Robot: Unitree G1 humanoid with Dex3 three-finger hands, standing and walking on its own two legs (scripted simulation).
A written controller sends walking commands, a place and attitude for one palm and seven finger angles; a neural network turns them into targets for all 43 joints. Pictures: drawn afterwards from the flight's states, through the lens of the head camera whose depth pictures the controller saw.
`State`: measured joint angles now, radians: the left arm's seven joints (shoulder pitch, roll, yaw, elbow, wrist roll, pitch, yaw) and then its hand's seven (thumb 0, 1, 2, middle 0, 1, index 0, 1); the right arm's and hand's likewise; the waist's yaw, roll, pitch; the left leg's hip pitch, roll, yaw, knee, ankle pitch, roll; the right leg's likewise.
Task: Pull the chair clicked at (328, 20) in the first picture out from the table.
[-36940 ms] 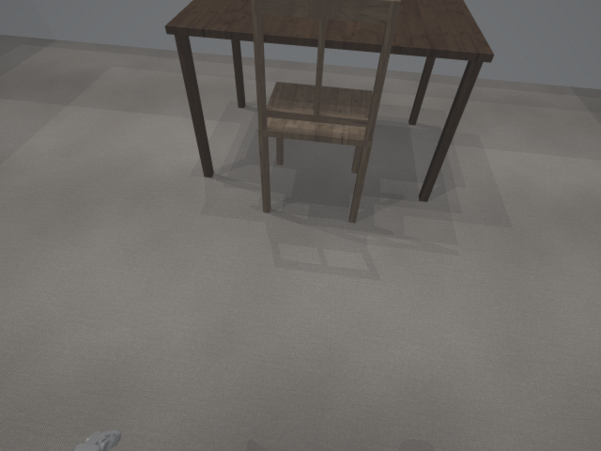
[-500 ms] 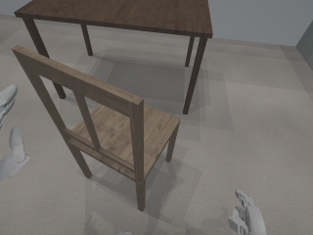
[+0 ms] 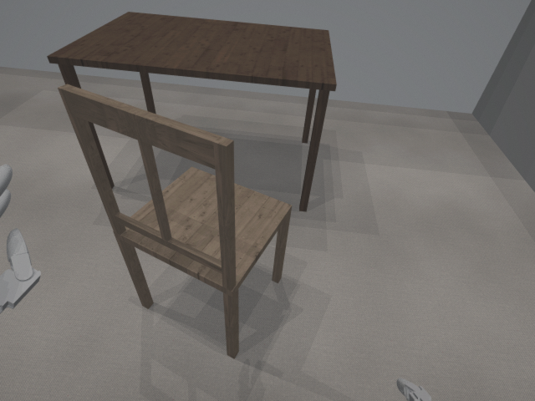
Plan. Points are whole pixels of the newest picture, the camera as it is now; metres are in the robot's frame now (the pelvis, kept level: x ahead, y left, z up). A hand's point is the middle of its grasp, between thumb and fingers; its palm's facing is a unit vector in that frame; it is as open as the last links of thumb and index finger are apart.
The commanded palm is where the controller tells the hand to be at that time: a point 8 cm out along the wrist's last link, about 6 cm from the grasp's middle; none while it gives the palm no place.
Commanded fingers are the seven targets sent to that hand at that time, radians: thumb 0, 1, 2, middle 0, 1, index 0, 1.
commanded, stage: stop stepping back and stand still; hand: left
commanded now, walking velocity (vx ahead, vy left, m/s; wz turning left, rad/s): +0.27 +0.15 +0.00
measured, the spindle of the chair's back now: (156, 194) +0.59 +0.31 -0.07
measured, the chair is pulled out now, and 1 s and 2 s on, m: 0.56 0.56 0.56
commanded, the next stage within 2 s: let the arm hang, fingers relaxed in 1.10 s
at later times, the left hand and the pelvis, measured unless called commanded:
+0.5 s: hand (18, 316) +0.16 +0.27 +0.16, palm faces +0.49 -0.77 -0.41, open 7.4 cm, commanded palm +0.11 +0.30 +0.18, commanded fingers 0.00 0.90 0.90 -0.20 -0.30 -0.20 -0.30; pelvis -0.02 +0.00 +0.00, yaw +2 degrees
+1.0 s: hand (42, 281) +0.20 +0.28 +0.15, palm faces +0.40 -0.79 -0.46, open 7.4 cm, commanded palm +0.14 +0.32 +0.18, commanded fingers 0.00 0.90 0.90 -0.20 -0.30 -0.20 -0.30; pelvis +0.01 +0.01 +0.01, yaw +1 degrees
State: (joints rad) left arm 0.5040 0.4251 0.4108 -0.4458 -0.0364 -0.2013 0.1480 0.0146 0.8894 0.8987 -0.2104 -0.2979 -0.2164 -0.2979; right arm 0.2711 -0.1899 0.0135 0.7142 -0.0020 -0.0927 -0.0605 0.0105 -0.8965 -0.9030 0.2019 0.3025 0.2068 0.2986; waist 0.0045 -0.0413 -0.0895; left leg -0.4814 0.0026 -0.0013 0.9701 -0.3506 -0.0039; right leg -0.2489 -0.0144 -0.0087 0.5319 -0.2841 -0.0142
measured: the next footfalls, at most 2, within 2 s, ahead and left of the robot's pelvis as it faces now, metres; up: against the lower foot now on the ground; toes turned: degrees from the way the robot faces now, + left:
left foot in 0.10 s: +0.04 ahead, +0.12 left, +0.00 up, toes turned +5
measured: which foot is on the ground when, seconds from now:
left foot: up 0.00-0.08, down 0.10-1.00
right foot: down 0.00-1.00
